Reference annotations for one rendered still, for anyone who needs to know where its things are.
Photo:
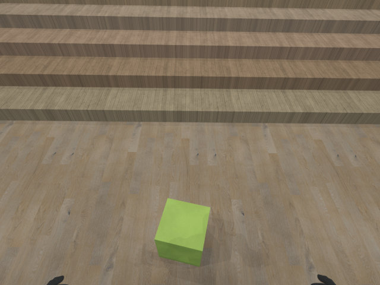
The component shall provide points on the carton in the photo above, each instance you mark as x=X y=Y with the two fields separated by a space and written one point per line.
x=181 y=232

